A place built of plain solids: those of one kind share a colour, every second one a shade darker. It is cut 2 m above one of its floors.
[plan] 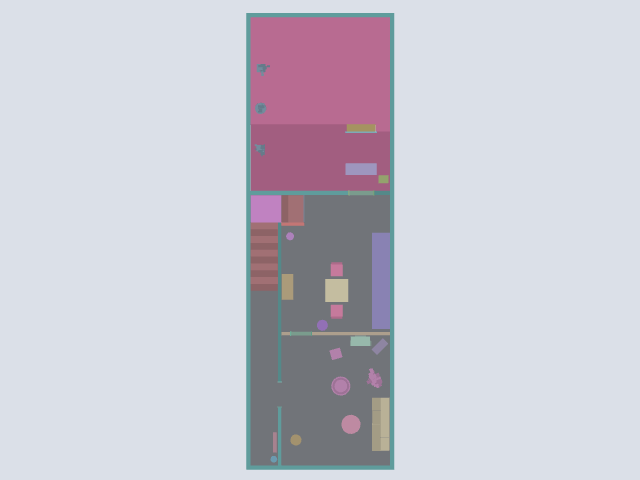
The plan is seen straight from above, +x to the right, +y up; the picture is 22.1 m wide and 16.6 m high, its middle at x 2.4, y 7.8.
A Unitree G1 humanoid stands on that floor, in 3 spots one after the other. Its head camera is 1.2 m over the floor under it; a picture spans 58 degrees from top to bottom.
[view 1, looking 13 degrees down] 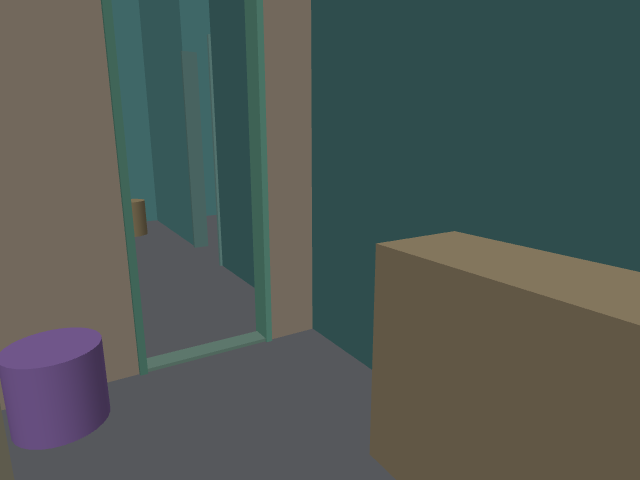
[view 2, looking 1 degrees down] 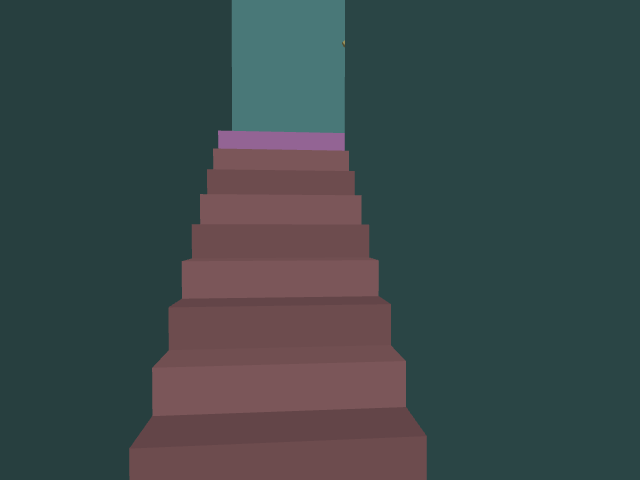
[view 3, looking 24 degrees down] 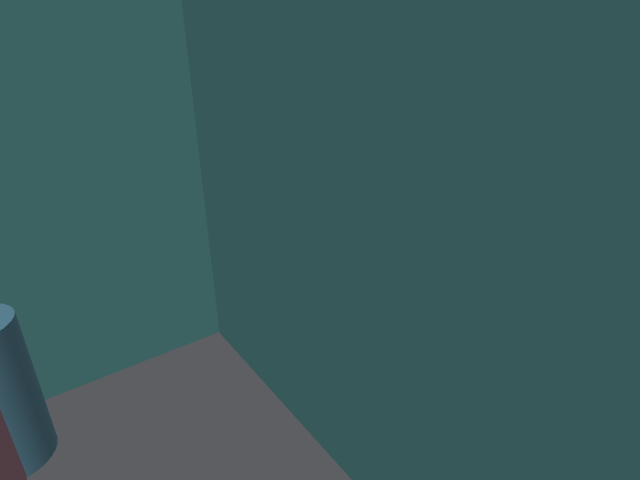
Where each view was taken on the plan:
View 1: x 2.41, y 6.87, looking -122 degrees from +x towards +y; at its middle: wall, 2.62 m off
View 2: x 0.47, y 5.14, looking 85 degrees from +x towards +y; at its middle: tread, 2.33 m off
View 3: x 0.62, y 1.60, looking -127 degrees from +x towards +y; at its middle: wall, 1.14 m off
